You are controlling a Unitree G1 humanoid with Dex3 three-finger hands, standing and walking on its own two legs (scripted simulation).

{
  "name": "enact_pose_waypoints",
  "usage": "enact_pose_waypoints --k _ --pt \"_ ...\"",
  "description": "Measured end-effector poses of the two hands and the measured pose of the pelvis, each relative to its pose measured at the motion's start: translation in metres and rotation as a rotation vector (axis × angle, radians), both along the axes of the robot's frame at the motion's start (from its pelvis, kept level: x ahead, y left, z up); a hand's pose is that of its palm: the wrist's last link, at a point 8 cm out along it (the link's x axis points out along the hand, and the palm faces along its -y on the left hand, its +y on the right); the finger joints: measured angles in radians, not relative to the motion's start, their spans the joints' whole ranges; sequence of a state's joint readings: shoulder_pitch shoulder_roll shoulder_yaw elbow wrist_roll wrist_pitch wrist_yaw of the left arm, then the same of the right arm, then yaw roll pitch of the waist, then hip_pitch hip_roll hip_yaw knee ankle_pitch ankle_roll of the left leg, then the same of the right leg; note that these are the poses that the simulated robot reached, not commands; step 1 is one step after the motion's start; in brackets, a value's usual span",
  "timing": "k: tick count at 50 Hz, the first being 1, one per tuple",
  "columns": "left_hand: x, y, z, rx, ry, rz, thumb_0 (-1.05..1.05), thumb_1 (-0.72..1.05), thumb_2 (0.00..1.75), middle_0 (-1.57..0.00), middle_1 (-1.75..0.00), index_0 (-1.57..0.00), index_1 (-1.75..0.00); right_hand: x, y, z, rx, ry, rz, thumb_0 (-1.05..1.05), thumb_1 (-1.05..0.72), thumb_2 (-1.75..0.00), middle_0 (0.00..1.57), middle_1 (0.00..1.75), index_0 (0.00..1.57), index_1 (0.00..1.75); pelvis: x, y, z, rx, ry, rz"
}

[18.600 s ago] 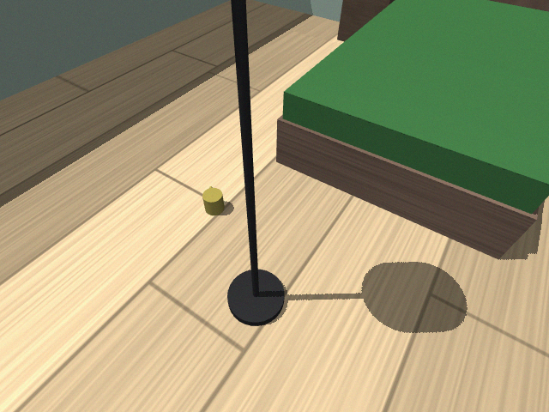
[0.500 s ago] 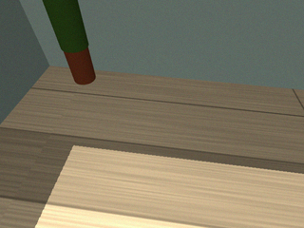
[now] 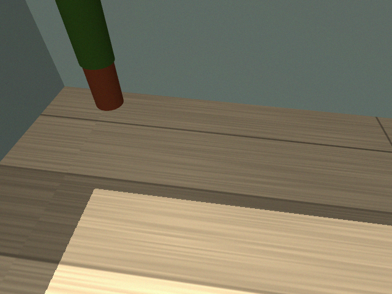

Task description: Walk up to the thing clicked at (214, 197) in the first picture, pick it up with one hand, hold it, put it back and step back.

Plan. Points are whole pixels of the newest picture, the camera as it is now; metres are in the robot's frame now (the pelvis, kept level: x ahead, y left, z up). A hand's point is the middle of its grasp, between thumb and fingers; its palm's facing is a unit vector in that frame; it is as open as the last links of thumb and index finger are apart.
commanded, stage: stand
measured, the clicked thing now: out of the picture -0.25 -0.92 -0.73
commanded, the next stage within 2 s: walk up in 1.38 s
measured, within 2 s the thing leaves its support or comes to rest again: neither
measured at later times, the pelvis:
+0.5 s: pelvis +0.00 +0.00 +0.00, yaw +0 degrees
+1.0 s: pelvis +0.00 +0.00 +0.00, yaw +0 degrees
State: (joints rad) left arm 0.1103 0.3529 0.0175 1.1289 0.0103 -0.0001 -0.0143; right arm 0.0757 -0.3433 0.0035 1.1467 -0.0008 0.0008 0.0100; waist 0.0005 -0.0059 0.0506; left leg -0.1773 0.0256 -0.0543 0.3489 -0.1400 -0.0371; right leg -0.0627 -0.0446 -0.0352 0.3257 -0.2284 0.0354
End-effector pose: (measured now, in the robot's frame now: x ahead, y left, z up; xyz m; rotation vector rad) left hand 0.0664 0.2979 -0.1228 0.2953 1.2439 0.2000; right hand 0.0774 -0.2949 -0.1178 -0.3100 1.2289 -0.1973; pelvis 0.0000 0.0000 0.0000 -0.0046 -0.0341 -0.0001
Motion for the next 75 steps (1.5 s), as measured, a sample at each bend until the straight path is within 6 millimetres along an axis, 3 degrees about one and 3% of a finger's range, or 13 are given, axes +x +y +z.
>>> enact_pose_waypoints --k 14,31,69,75 --pt "-0.008 0.001 -0.001 0.004 0.029 0.000 0.00 0.90 0.90 -0.20 -0.30 -0.21 -0.30 -0.009 -0.002 -0.002 0.000 0.034 -0.004 0.01 -0.91 -0.90 0.21 0.30 0.21 0.30 0.001 -0.001 0.000 0.002 0.008 0.001" --pt "0.004 -0.001 0.001 0.006 0.002 -0.009 0.00 0.90 0.90 -0.20 -0.30 -0.21 -0.30 -0.002 -0.002 -0.002 0.002 0.014 0.002 0.01 -0.91 -0.90 0.21 0.30 0.21 0.30 0.004 -0.002 0.000 0.003 0.005 0.000" --pt "-0.004 0.001 0.000 0.007 0.027 -0.007 0.00 0.90 0.90 -0.20 -0.30 -0.21 -0.30 -0.010 -0.003 -0.003 -0.004 0.036 0.001 0.01 -0.91 -0.90 0.21 0.30 0.21 0.30 0.004 -0.001 0.000 0.002 0.007 0.000" --pt "-0.006 0.018 0.006 0.001 -0.039 0.043 0.00 0.90 0.90 -0.20 -0.30 -0.21 -0.30 0.003 -0.009 0.002 -0.009 0.043 0.030 0.01 -0.91 -0.90 0.21 0.30 0.21 0.30 0.021 0.005 -0.002 0.003 0.018 0.031"
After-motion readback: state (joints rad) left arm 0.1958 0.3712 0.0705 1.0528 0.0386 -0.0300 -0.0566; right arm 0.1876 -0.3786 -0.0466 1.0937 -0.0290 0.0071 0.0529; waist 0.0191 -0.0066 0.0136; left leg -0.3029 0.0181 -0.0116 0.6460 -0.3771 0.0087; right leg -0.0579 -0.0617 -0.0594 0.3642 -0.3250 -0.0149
